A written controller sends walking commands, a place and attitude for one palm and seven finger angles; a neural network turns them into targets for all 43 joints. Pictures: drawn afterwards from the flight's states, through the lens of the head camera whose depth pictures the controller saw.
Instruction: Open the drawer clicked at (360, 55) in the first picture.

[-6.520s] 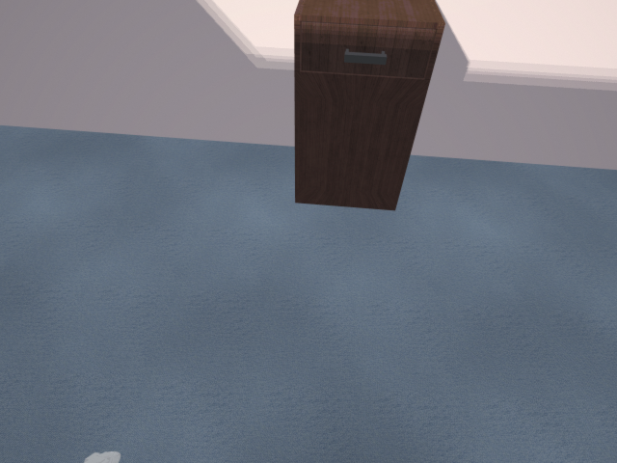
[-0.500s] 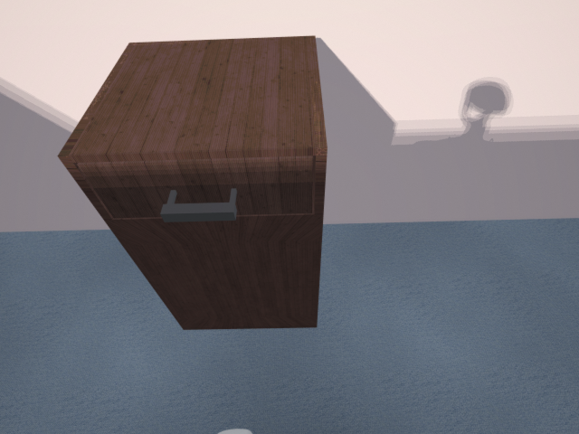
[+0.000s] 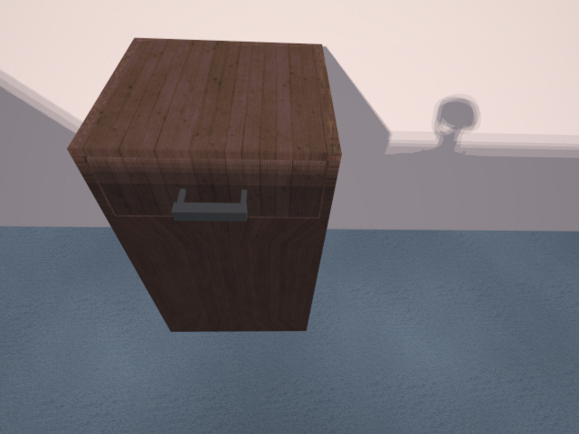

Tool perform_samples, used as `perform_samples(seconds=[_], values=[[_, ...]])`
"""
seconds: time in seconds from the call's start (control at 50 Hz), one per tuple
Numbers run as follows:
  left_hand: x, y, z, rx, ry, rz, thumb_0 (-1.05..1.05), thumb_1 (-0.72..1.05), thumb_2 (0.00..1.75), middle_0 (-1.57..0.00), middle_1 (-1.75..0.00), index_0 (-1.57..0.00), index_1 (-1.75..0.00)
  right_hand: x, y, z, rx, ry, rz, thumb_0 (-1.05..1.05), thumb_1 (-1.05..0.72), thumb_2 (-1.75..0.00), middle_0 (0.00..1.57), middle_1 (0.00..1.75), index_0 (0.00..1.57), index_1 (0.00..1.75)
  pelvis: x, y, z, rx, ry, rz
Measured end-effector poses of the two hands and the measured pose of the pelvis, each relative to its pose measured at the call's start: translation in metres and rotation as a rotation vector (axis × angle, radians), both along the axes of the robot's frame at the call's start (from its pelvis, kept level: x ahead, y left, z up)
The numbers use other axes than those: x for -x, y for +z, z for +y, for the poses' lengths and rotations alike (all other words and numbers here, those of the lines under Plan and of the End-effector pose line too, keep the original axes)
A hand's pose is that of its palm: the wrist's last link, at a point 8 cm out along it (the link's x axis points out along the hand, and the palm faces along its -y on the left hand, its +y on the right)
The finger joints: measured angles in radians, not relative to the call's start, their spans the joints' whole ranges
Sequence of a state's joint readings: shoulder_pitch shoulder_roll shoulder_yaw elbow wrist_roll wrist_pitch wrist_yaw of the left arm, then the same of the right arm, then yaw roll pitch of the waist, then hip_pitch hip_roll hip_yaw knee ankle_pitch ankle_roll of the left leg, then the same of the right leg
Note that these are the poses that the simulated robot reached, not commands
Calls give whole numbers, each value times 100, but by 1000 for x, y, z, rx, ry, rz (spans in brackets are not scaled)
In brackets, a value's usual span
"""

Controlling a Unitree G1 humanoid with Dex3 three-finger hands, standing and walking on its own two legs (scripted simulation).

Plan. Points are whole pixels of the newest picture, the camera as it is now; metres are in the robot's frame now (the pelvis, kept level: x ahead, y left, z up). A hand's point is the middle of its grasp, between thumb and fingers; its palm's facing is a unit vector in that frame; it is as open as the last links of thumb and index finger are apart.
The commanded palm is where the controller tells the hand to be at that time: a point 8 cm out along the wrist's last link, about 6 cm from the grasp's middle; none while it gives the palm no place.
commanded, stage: come to a stop and stand still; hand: left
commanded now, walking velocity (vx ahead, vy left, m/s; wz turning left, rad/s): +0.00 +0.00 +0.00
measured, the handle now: (212, 203) +0.52 +0.19 -0.04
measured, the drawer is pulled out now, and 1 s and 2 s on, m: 0.00 0.00 0.00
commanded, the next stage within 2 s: look again from close up in 1.28 s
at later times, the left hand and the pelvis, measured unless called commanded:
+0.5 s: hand out of the picture -0.02 +0.10 -0.18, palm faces +0.05 -0.98 -0.17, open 7.4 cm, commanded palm none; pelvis -0.01 -0.06 +0.00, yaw +1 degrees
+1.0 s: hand out of the picture +0.00 +0.10 -0.18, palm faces +0.07 -0.98 -0.17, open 7.4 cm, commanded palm none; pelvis +0.03 -0.05 +0.00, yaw +1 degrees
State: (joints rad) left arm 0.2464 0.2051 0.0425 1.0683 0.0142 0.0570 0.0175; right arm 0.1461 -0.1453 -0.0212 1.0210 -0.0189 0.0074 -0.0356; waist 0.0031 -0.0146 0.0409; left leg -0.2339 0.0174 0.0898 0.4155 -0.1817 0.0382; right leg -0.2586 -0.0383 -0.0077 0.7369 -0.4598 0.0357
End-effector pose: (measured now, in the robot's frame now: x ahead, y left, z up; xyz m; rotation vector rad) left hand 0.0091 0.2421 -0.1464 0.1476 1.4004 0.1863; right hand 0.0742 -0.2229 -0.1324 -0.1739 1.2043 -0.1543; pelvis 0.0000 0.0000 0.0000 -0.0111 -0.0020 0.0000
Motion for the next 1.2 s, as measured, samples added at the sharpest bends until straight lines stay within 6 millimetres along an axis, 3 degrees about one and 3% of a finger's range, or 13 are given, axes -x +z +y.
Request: perform_samples(seconds=[0.14,0.3,0.46,0.58,0.74,0.96,1.2], values=[[2,4,-30,-18,-35,-34,1,91,90,-20,-30,-19,-30,59,-21,-29,-32,-64,109,0,-92,-90,20,30,20,30,10,-5,-21,-22,-2,-18],[14,4,-62,-1,-33,-32,1,92,90,-20,-30,-20,-30,122,-24,-39,-63,-91,246,0,-91,-90,20,30,20,30,13,-2,-43,-19,5,-37],[34,-1,-86,34,2,24,1,92,90,-20,-30,-20,-30,153,-23,-36,-85,-98,350,0,-91,-90,20,30,20,30,11,-3,-55,-15,12,-27],[44,-3,-101,66,26,65,1,91,90,-20,-30,-20,-30,143,-21,-32,-90,-93,352,1,-91,-90,20,30,20,30,4,-3,-57,-15,15,-18],[42,-5,-108,81,47,80,1,91,90,-20,-30,-20,-30,98,-23,-29,-87,-65,271,0,-91,-90,20,30,20,30,-8,-3,-56,-18,15,-11],[22,-4,-97,52,48,59,0,91,90,-20,-30,-20,-30,56,-22,-46,-39,-36,213,2,-93,-90,20,30,20,30,-25,-4,-54,-24,15,-11],[-3,-1,-81,16,29,29,0,91,90,-20,-30,-19,-30,38,-22,-49,-31,-25,196,1,-93,-90,20,30,20,30,-35,-4,-54,-29,12,-13]])
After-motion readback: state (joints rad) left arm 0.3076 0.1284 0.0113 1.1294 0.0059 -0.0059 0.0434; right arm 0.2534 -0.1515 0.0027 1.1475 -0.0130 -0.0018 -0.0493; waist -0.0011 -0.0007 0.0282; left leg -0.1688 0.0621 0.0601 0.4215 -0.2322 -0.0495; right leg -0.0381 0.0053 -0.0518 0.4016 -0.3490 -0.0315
